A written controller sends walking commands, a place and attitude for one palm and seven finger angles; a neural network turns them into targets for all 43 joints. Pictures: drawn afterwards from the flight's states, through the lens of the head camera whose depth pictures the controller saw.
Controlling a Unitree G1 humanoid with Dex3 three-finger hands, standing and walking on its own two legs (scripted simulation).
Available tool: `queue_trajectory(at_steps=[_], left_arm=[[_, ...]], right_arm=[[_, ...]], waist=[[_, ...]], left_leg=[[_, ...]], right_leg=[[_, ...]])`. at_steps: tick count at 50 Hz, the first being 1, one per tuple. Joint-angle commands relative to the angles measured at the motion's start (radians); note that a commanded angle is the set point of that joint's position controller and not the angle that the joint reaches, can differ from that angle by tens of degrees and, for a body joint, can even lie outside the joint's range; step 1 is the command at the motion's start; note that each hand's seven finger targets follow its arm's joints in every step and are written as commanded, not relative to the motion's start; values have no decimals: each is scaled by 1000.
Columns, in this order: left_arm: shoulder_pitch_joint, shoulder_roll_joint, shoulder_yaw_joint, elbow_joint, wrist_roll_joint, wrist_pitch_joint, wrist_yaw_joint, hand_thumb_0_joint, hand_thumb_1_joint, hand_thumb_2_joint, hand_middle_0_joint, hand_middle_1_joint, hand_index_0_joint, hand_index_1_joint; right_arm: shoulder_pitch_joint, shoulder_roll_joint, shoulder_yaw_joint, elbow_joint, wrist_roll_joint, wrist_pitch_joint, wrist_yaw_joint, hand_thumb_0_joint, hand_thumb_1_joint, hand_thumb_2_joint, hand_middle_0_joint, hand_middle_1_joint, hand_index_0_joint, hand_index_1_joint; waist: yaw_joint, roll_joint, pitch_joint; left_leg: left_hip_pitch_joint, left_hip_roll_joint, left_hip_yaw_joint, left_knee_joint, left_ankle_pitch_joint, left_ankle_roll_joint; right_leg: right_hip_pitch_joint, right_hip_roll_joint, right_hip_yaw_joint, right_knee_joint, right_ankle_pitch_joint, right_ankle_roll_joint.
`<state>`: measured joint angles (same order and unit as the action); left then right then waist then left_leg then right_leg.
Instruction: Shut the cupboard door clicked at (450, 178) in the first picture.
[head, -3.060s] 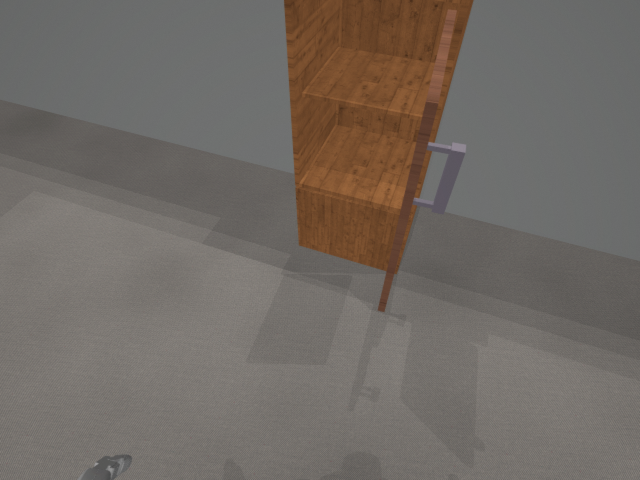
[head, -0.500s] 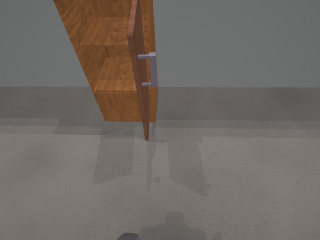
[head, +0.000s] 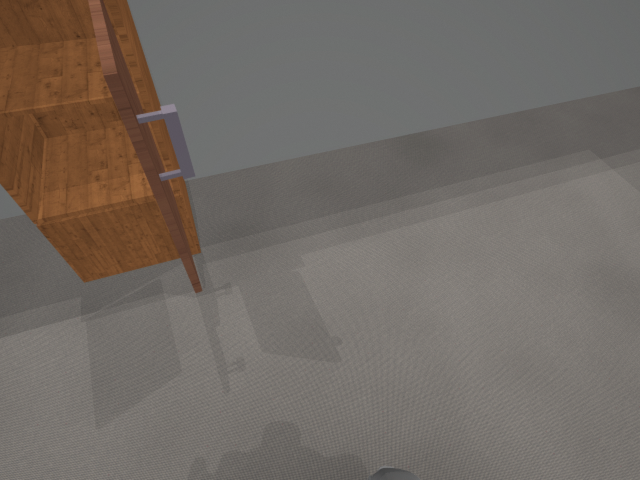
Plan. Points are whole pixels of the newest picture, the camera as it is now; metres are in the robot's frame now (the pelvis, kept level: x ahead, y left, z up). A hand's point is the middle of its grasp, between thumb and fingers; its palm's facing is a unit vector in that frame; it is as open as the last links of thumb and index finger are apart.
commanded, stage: walk around to get in front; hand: left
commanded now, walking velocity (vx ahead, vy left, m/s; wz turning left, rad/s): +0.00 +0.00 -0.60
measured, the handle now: (167, 146) +0.63 +0.31 +0.01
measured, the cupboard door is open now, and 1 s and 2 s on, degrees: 94 94 94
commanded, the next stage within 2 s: none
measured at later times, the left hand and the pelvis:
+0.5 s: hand (212, 461) +0.16 +0.16 -0.18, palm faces -0.25 -0.95 -0.21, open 7.4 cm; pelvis +0.01 -0.01 -0.01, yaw -17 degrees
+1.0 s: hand (320, 391) +0.27 +0.01 -0.17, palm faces -0.60 -0.77 -0.19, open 7.4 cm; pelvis +0.06 -0.07 -0.02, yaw -36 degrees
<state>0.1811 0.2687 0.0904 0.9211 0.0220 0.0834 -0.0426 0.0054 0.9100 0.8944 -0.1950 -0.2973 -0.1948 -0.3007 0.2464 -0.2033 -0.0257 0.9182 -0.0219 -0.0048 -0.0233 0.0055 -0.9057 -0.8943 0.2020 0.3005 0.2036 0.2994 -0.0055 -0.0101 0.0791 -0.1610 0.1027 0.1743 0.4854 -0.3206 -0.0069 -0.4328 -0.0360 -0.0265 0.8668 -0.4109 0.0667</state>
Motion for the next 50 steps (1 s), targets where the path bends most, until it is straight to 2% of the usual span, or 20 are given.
queue_trajectory(at_steps=[1,3,4,5,6,7,12,20,23,24,25,26,28,30,43,46,47,48,49,50], left_arm=[[-87,40,-1,-109,-3,-48,-2,0,900,900,-200,-300,-200,-300],[-17,72,6,-89,0,-63,4,0,900,900,-200,-300,-200,-300],[79,165,22,-61,6,-80,17,0,900,900,-200,-300,-200,-300],[155,268,44,-39,0,-85,35,0,900,900,-200,-300,-200,-300],[179,247,46,-33,-14,-75,53,0,900,900,-200,-300,-200,-300],[121,219,45,-41,-10,-69,61,0,900,900,-200,-300,-200,-300],[-54,160,20,-97,1,-65,59,0,900,900,-200,-300,-200,-300],[-42,181,29,-110,5,-54,51,0,900,900,-200,-300,-200,-300],[-78,156,26,-122,-6,-46,51,0,900,900,-200,-300,-200,-300],[-64,98,19,-138,-14,-41,47,0,900,900,-200,-300,-200,-300],[-25,48,10,-153,-14,-39,32,0,900,900,-200,-300,-200,-300],[-22,81,19,-133,5,-35,29,0,900,900,-200,-300,-200,-300],[-44,91,32,-117,15,-40,3,0,900,900,-200,-300,-200,-300],[-27,55,26,-101,16,-41,-14,0,900,900,-200,-300,-200,-300],[-166,-31,0,-103,12,-62,-27,0,900,900,-200,-300,-200,-300],[-115,-23,3,-78,12,-83,-21,0,900,900,-200,-300,-200,-300],[-16,-4,7,-43,14,-91,-14,0,900,900,-200,-300,-200,-300],[143,68,22,9,15,-106,-5,0,900,900,-200,-300,-200,-300],[282,212,53,49,10,-121,13,0,900,900,-200,-300,-200,-300],[337,260,60,65,-17,-112,29,0,900,900,-200,-300,-200,-300]], right_arm=[[47,-241,-78,-33,-7,-5,-7,0,-900,-900,200,300,200,300],[56,-234,-77,-29,1,-2,0,0,-900,-900,200,300,200,300],[73,-192,-69,-44,11,0,8,0,-900,-900,200,300,200,300],[17,-114,-42,-100,8,2,9,0,-900,-900,200,300,200,300],[-45,-138,-45,-113,11,14,-12,0,-900,-900,200,300,200,300],[-76,-133,-44,-110,12,16,-14,0,-900,-900,200,300,200,300],[-10,-119,-50,-53,4,37,-2,0,-900,-900,200,300,200,300],[-35,-119,-48,-91,14,20,-6,0,-900,-900,200,300,200,300],[72,-125,-47,-65,17,4,-16,0,-900,-900,200,300,200,300],[101,-187,-54,-63,10,-8,-21,0,-900,-900,200,300,200,300],[83,-281,-66,-81,-1,-5,-16,0,-900,-900,200,300,200,300],[56,-268,-60,-88,-5,-5,-17,0,-900,-900,200,300,200,300],[1,-210,-43,-102,-9,-16,-16,0,-900,-900,200,300,200,300],[-6,-183,-38,-90,-8,-25,-16,0,-900,-900,200,300,200,300],[169,-176,-66,36,-16,-43,5,0,-900,-900,200,300,200,300],[160,-189,-71,44,-17,-41,10,0,-900,-900,200,300,200,300],[153,-184,-69,44,-15,-39,14,0,-900,-900,200,300,200,300],[131,-160,-61,29,-2,-42,24,0,-900,-900,200,300,200,300],[93,-80,-35,-24,8,-46,35,0,-900,-900,200,300,200,300],[-14,-108,-37,-71,4,-40,27,0,-900,-900,200,300,200,300]], waist=[[-36,247,-88],[10,169,-138],[51,-26,-221],[80,-280,-249],[105,-202,-258],[84,-223,-214],[-4,-110,-126],[8,-156,-127],[-47,-114,-156],[-57,77,-179],[-31,353,-141],[-46,325,-131],[-17,160,-58],[-5,143,-41],[-68,187,-10],[-34,166,-45],[21,120,-92],[100,8,-181],[160,-306,-242],[176,-292,-225]], left_leg=[[85,235,-88,-23,625,105],[0,210,-31,141,559,35],[-204,164,30,361,349,-31],[-458,19,9,602,-282,-81],[-458,30,-149,663,-308,-69],[-481,45,-167,687,-260,-69],[-336,20,-131,568,-95,-90],[-224,-42,-123,288,-94,-72],[-11,-46,-118,-28,73,-55],[106,101,-277,-167,107,-5],[134,342,-504,-253,137,89],[33,401,-547,-287,-53,126],[-47,311,-427,-311,-242,118],[-13,238,-280,-305,-197,86],[79,300,-26,-267,-6,98],[71,291,34,-133,126,68],[23,251,88,29,230,39],[-145,214,151,273,272,-3],[-492,75,140,566,-234,-60],[-628,42,-19,731,-302,-51]], right_leg=[[52,29,-71,-179,16,-30],[265,31,-74,-407,202,-54],[527,-134,111,-462,461,-115],[618,-373,416,-451,950,-222],[556,-369,393,-438,993,-290],[513,-315,376,-437,889,-292],[264,-194,252,-487,618,-243],[211,-164,391,-470,533,-249],[126,-99,379,-361,518,-175],[0,12,290,-227,324,-114],[-170,132,108,15,-149,-45],[-161,72,109,201,-173,-30],[-173,33,72,319,-63,-32],[-200,13,32,331,42,-23],[-88,-43,-93,-125,65,-30],[79,1,-137,-282,69,-58],[236,49,-178,-368,124,-81],[517,-21,-78,-425,122,-126],[747,-307,355,-529,52,-234],[712,-412,572,-609,127,-299]])
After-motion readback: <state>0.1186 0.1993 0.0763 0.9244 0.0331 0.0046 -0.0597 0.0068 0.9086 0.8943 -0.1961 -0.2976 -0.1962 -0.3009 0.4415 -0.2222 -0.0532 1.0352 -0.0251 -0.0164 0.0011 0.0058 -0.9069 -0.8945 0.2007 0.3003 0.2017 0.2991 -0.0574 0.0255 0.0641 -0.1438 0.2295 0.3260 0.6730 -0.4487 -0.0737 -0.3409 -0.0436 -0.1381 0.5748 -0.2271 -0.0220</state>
